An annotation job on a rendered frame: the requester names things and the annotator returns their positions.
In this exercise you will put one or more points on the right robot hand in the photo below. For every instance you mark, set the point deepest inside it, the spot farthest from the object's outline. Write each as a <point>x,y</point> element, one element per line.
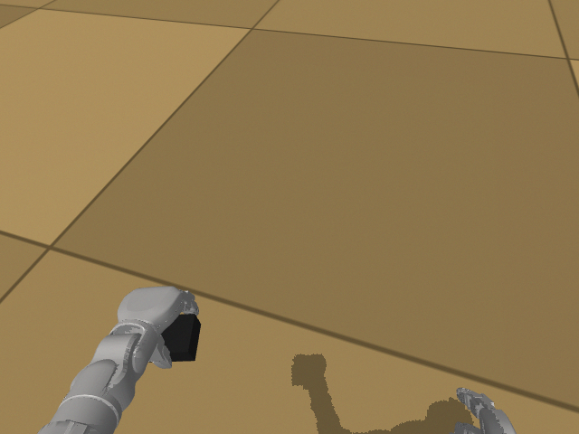
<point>491,421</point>

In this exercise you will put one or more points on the left robot hand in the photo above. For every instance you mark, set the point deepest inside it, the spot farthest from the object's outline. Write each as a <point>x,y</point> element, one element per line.
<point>159,307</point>

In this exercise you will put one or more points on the small box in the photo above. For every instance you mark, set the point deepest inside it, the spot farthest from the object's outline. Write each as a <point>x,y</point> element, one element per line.
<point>181,338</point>

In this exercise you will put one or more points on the left robot arm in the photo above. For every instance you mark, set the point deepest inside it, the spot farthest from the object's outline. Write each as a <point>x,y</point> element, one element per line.
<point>106,386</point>

